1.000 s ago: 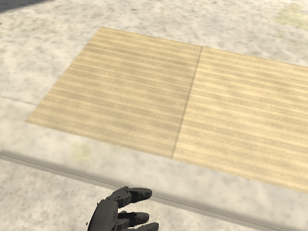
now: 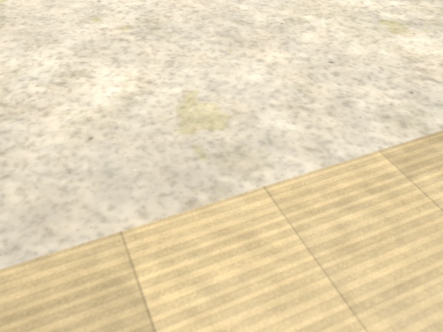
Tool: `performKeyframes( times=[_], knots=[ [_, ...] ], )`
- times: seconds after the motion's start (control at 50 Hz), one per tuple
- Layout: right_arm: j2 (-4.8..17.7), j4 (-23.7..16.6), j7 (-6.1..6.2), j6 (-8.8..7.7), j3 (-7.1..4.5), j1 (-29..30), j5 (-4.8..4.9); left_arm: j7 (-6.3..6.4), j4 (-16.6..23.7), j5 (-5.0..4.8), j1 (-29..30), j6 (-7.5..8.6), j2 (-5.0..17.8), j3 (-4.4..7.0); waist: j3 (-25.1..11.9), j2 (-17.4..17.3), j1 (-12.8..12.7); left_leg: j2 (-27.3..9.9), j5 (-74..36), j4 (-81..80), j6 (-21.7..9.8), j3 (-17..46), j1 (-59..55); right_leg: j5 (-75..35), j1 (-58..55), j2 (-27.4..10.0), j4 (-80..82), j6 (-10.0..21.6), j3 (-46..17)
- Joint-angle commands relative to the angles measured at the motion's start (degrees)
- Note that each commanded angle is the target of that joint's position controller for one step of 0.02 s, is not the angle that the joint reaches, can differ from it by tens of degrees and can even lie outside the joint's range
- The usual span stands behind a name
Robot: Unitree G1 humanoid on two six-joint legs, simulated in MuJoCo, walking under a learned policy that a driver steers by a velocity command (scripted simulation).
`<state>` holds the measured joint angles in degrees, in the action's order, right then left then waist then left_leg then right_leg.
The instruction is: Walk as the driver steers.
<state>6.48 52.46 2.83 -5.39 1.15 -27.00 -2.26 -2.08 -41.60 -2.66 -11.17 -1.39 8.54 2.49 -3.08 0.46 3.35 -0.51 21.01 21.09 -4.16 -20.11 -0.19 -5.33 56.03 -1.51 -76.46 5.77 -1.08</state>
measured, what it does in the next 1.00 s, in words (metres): walks ahead: right foot, then left foot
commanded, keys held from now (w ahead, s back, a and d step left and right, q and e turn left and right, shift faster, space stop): w+e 0.04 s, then e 0.28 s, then q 0.68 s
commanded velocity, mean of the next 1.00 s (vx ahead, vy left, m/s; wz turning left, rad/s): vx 0.14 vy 0.00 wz -0.05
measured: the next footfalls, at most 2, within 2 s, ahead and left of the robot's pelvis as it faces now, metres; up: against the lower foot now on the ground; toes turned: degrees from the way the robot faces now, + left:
right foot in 0.22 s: +0.28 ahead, -0.06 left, +0.00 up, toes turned -10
left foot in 0.58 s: +0.38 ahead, +0.19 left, +0.00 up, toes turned -12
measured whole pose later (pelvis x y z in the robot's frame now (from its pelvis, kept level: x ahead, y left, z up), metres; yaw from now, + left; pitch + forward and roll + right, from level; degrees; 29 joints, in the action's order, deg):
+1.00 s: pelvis +0.24 +0.05 +0.00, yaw +1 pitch +3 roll +2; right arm 16.3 35.9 2.2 2.5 -5.1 -9.4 0.9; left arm 1.1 -36.8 1.8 -10.4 0.8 12.2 2.9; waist -1.8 -2.5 0.1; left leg 6.6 24.6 62.5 1.8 10.3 36.8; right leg 16.4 19.0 0.7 -32.0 3.4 1.7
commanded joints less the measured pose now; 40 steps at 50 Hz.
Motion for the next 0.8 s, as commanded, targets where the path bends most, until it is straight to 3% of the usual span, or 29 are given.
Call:
performKeyframes(
  times=[0.02, 0.04, 0.08, 0.1, 0.14, 0.16, 0.18, 0.2, 0.22, 0.24, 0.26, 0.28, 0.3, 0.32, 0.34, 0.36, 0.4, 0.44, 0.46, 0.5, 0.56, 0.58, 0.6, 0.62, 0.66, 0.68, 0.72, 0.74, 0.8],
  knots=[
    [8.4, -1.3, 1.09, -0.26, -2.31, -3.2, 0.08, -0.68, 5.1, -0.32, 9.5, 0.95, 3.5, 1.34, 10.1, -3.4, 1.3, -14.4, -20.9, -11.2, 4.0, 7.5, -5.2, 0.2, 8.3, -1.9, 6.7, -0.1, 0.7],
    [8.7, -1.2, 1.14, -0.14, -2.5, -3.0, -0.15, -0.78, 5.3, -0.65, 10.3, 1.04, 3.5, 1.23, 11.0, -3.2, 1.7, -14.7, -23.2, -11.3, 4.1, 7.1, -7.0, 0.7, 8.1, -2.2, 10.5, -0.3, 1.5],
    [10.4, -3.1, 1.47, 0.87, -2.79, 2.6, 0.36, -1.0, 6.0, -0.94, 11.1, 1.62, 2.8, 1.07, 12.5, -3.8, -0.6, -12.4, -49.4, -8.8, 6.2, 2.3, -2.1, 2.8, -4.9, 0.2, 24.3, -0.5, 9.4],
    [12.0, -2.8, 2.07, 1.33, -3.35, 1.4, 1.78, -1.08, 7.0, -0.4, 12.1, 1.67, 2.5, 1.26, 10.8, -5.2, -0.4, -11.8, -67.0, -5.0, 6.6, 1.7, -0.2, 5.3, -14.0, 3.3, 28.6, -0.5, 14.3],
    [16.8, -2.7, 3.44, 1.87, -4.84, -0.7, 3.78, -1.57, 7.0, -0.39, 8.0, 1.87, 4.7, 2.13, 7.2, -8.7, -3.3, -13.3, -86.3, 3.4, 7.0, 2.0, -3.0, 7.0, -23.6, 6.9, 32.4, -0.1, 17.9],
    [18.8, -3.9, 3.99, 1.95, -5.54, 0.7, 4.55, -1.43, 6.1, -0.56, 3.3, 1.52, 6.3, 2.85, 5.5, -10.6, -5.6, -13.8, -89.1, 7.7, 6.6, 2.5, -4.0, 7.3, -28.1, 7.3, 34.6, 0.2, 17.0],
    [19.6, -5.2, 4.0, 2.06, -6.07, 3.1, 4.72, -0.93, 5.1, -0.69, -2.4, 1.08, 10.0, 4.34, 3.8, -12.0, -8.6, -13.4, -86.7, 14.2, 6.6, 4.1, -5.1, 7.8, -32.5, 6.6, 39.4, 1.8, 13.6],
    [18.9, -6.7, 3.43, 1.96, -6.27, 6.6, 4.63, -0.07, 3.0, -0.75, -12.5, 1.25, 13.7, 6.01, 1.1, -9.4, -13.1, -11.0, -76.6, 26.1, 6.5, 4.6, -3.7, 0.3, -41.5, 6.0, 51.2, 4.2, 9.6],
    [16.0, -9.5, 1.86, 1.61, -5.49, 13.5, 4.92, 1.27, -0.2, 0.26, -18.1, 1.42, 14.2, 6.38, 1.0, 2.3, -16.2, -2.7, -30.0, 49.9, 7.7, 5.2, 8.8, -13.1, -53.6, 1.4, 62.2, 7.9, 2.7],
    [5.3, -13.5, 0.19, 0.11, -3.07, 13.3, 0.74, 2.25, 1.8, 4.59, -12.3, 2.57, 14.8, 5.13, -2.4, 16.2, -7.1, 4.7, 21.8, 74.0, 6.8, 14.0, 34.4, -48.2, -68.7, -8.3, 41.5, 12.2, -12.0],
    [6.8, -13.1, -1.18, -1.53, -2.51, 3.5, 2.14, 2.32, 4.4, 7.36, -10.8, 4.39, 14.9, 3.93, -20.2, 7.0, -4.2, 4.2, 15.6, 80.4, 6.6, 30.1, 36.8, -38.0, -71.9, -19.4, 45.5, 23.6, -30.7],
    [12.7, -14.3, -1.15, -2.03, -3.89, 7.8, 2.93, 1.99, 6.6, 5.58, -7.8, 5.02, 14.1, 4.43, -17.8, 0.0, -6.2, 2.6, 9.4, 76.9, 6.3, 31.2, 37.5, -19.1, -64.7, -17.8, 51.9, 23.2, -30.6],
    [13.3, -16.4, -1.26, -2.01, -4.17, 11.0, 3.25, 2.02, 7.5, 2.6, -1.9, 5.2, 13.1, 4.05, -6.9, -3.9, -2.7, 0.8, 4.5, 68.8, 5.8, 28.3, 41.6, -8.3, -55.8, -14.6, 56.3, 19.4, -26.5],
    [13.3, -15.9, -0.88, -1.34, -4.36, 11.4, 2.67, 2.06, 8.9, 1.39, 1.3, 5.23, 12.0, 3.45, -3.9, -5.6, -1.5, -0.9, 2.5, 64.5, 6.2, 27.5, 40.7, -3.9, -49.0, -12.5, 57.9, 16.8, -24.0],
    [14.2, -15.5, -0.63, -0.46, -4.85, 9.6, 2.61, 1.82, 9.6, 1.66, 2.5, 5.13, 11.5, 2.9, -1.9, -5.8, 0.1, -2.0, 0.9, 61.2, 7.0, 26.6, 38.9, -5.6, -44.7, -11.8, 58.6, 15.6, -21.2],
    [14.9, -15.0, 0.03, 0.79, -5.31, 9.8, 2.5, 1.78, 9.6, 2.71, 3.0, 5.38, 10.9, 2.76, -1.0, -5.3, 0.6, -3.3, 0.9, 57.1, 7.8, 26.0, 35.4, -8.5, -38.5, -10.7, 58.4, 14.7, -17.7],
    [11.9, -13.9, 0.79, 2.27, -4.31, 8.5, 2.66, 1.28, 8.3, 3.86, 2.1, 5.72, 9.8, 2.02, -3.1, -2.5, 0.5, -4.2, -2.2, 44.5, 8.6, 23.4, 31.1, -18.7, -34.5, -7.0, 55.6, 12.4, -9.9],
    [8.1, -13.8, 0.42, 3.02, -2.66, 10.7, 2.21, 1.31, 6.4, 4.55, 0.2, 4.9, 9.3, 1.53, -6.1, 2.2, -1.2, -4.5, -6.8, 31.5, 8.3, 22.7, 26.0, -20.9, -34.3, -4.8, 53.7, 10.5, -4.1],
    [7.5, -13.4, -0.16, 3.16, -2.47, 11.6, 2.64, 1.0, 4.9, 4.84, -1.6, 4.48, 8.4, 1.09, -7.8, 4.3, -2.2, -4.2, -9.4, 27.6, 8.1, 22.3, 23.4, -17.7, -35.3, -5.2, 53.6, 10.0, -2.9],
    [9.6, -13.5, -0.88, 3.71, -3.16, 13.0, 3.56, 0.4, 4.1, 4.96, -2.1, 4.21, 8.6, 0.94, -8.1, 7.3, -3.2, -3.3, -13.1, 22.7, 7.5, 21.6, 20.3, -8.0, -35.8, -6.6, 53.7, 9.3, -3.3],
    [12.6, -15.9, -0.84, 4.16, -4.68, 17.5, 2.62, 0.48, 4.8, 3.79, 1.1, 3.86, 9.3, 1.03, -4.4, 8.4, -2.9, -0.9, -15.5, 13.8, 5.3, 19.6, 18.8, 10.8, -35.7, -6.3, 51.4, 5.0, -4.4],
    [13.9, -16.9, -0.95, 4.12, -5.12, 18.2, 1.93, 0.88, 4.8, 3.54, 0.4, 3.79, 9.3, 1.19, -3.3, 8.0, -3.5, -1.6, -20.7, 13.2, 4.1, 20.8, 19.5, 14.8, -36.4, -6.0, 50.0, 3.2, -4.9],
    [15.9, -18.1, -0.95, 4.03, -5.5, 18.3, 1.43, 1.6, 5.2, 3.52, -0.5, 3.83, 9.3, 1.5, -2.0, 5.0, -5.1, -3.9, -31.9, 13.4, 2.3, 23.9, 19.9, 17.8, -35.7, -4.8, 46.5, 1.1, -4.4],
    [16.8, -18.7, -1.1, 4.27, -6.03, 18.8, 1.21, 2.2, 5.2, 3.76, -3.7, 3.65, 8.8, 1.64, -1.9, -1.7, -7.1, -5.1, -34.2, 13.1, 0.3, 26.7, 19.3, 22.1, -33.8, -1.1, 43.3, -1.3, -1.2],
    [16.0, -18.6, -1.22, 4.87, -6.61, 15.1, 1.66, 3.25, 6.7, 3.31, 0.0, 2.75, 7.1, 1.54, -2.1, -13.8, -4.7, -9.8, -25.3, 4.8, -5.6, 38.1, 19.0, 26.6, -30.0, 4.5, 30.3, -6.5, 6.4],
    [16.0, -18.6, -1.01, 4.96, -6.54, 13.3, 1.47, 3.48, 7.9, 2.58, 3.1, 2.27, 6.6, 1.58, -2.4, -15.5, -3.2, -12.7, -25.3, 2.2, -9.0, 45.1, 17.2, 29.2, -27.3, 5.0, 27.4, -6.9, 4.1],
    [17.2, -19.3, -0.61, 4.25, -7.23, 11.2, 0.39, 3.46, 9.0, 2.46, 5.3, 1.89, 6.0, 1.46, -5.1, -14.8, -0.8, -15.7, -30.7, 1.2, -11.1, 50.6, 11.8, 40.0, -22.6, 3.8, 18.8, -7.0, -1.1],
    [17.7, -19.6, -0.22, 4.25, -7.55, 11.8, 0.51, 3.31, 9.7, 2.4, 6.2, 2.04, 5.2, 1.19, -6.3, -12.5, -1.3, -15.4, -32.6, 1.4, -10.5, 50.4, 10.2, 41.3, -21.8, 2.9, 18.8, -6.7, -3.0],
    [16.2, -21.1, 1.25, 6.43, -7.49, 18.4, 2.86, 3.37, 10.1, 1.85, 8.0, 2.82, 5.5, 0.81, -7.0, -9.3, -2.6, -10.9, -34.0, 3.4, -6.2, 45.4, 13.1, 32.7, -27.6, 4.2, 28.9, -7.1, -1.0]
  ],
)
